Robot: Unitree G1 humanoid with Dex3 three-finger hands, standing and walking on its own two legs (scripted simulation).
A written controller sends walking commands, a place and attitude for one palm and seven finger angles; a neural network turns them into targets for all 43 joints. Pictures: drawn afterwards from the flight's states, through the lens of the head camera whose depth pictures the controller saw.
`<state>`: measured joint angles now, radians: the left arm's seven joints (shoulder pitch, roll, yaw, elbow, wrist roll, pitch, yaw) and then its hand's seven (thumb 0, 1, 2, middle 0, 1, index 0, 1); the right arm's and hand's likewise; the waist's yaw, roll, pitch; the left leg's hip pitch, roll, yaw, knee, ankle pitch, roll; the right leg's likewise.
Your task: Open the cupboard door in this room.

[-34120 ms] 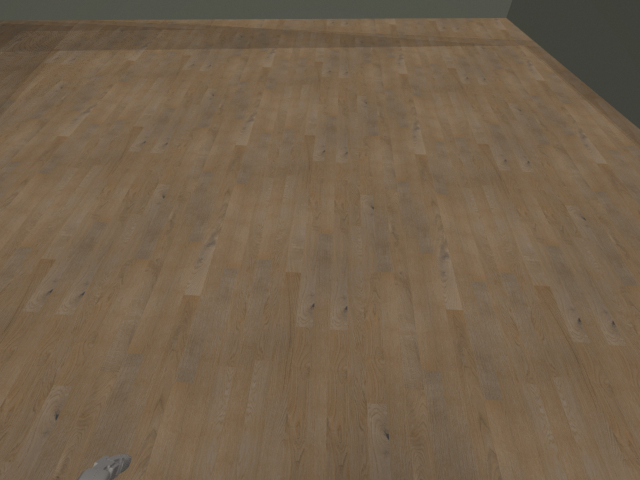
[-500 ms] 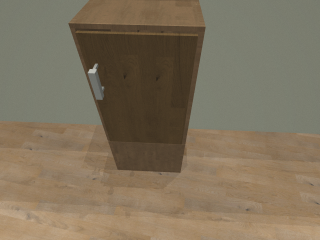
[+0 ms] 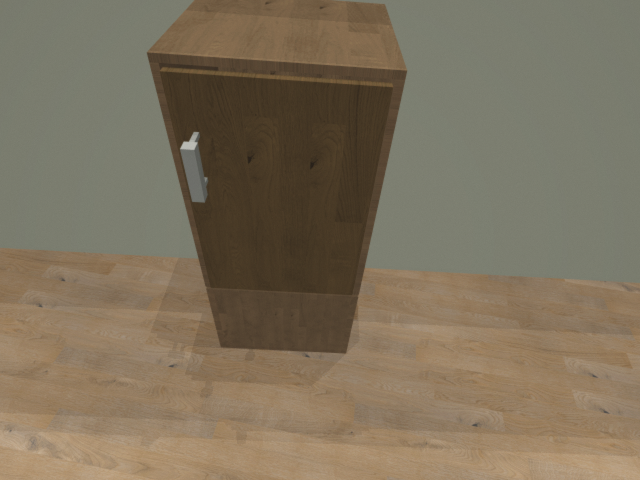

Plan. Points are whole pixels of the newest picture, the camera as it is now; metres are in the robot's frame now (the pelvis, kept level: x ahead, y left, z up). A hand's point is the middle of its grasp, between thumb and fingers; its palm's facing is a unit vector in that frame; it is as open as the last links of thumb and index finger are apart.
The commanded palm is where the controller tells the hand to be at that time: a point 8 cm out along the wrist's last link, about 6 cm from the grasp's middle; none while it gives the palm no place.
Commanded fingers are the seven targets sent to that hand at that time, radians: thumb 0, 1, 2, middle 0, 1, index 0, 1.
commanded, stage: come to a stop and stand still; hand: left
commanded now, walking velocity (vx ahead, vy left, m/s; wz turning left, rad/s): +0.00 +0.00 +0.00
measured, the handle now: (197, 166) +0.65 +0.26 +0.03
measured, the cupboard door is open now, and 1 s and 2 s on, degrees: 0 0 0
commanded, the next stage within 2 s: look again from close up in 0.44 s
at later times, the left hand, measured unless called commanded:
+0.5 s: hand out of the picture -0.04 +0.18 -0.18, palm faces +0.03 -0.99 -0.15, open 7.4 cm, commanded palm none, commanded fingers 0.00 0.90 0.90 -0.20 -0.30 -0.20 -0.30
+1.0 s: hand out of the picture -0.01 +0.17 -0.17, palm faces +0.03 -0.99 -0.16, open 7.4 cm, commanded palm none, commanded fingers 0.00 0.90 0.90 -0.20 -0.30 -0.20 -0.30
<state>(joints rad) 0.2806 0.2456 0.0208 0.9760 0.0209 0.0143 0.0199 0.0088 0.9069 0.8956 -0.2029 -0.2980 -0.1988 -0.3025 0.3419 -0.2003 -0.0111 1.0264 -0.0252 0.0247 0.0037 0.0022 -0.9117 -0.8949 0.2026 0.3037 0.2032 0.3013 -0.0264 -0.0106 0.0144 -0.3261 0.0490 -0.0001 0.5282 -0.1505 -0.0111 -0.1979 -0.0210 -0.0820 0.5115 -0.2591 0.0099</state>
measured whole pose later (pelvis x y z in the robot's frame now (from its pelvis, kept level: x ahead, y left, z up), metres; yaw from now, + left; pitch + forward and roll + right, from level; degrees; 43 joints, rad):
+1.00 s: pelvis +0.02 +0.01 +0.01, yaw -1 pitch -2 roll -1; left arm 0.39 0.12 0.01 1.09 0.03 -0.01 0.05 0.01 0.91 0.90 -0.20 -0.30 -0.20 -0.30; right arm 0.33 -0.11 -0.02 1.11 -0.01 0.02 -0.01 0.00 -0.91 -0.89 0.20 0.30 0.20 0.30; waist -0.01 0.00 0.00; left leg -0.28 0.02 0.04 0.47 -0.15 0.01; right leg -0.17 -0.05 -0.05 0.45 -0.25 0.04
